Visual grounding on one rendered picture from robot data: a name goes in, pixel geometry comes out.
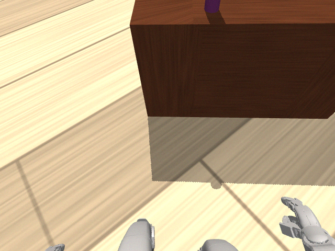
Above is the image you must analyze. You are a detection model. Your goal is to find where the bottle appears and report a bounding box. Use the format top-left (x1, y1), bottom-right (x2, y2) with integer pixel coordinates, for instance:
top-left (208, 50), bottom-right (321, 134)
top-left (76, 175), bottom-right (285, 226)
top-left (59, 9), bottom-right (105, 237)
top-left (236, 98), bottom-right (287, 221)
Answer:
top-left (204, 0), bottom-right (220, 13)

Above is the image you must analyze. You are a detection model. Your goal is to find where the right robot hand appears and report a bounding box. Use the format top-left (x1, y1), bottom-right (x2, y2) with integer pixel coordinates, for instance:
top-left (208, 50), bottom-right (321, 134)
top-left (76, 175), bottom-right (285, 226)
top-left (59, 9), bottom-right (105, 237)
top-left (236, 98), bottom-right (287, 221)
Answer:
top-left (279, 197), bottom-right (321, 239)

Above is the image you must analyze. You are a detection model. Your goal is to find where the right robot arm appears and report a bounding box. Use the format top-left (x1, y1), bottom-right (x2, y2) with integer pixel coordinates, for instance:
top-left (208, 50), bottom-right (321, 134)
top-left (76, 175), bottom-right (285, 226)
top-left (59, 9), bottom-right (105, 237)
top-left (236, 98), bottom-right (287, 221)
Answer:
top-left (301, 225), bottom-right (335, 251)

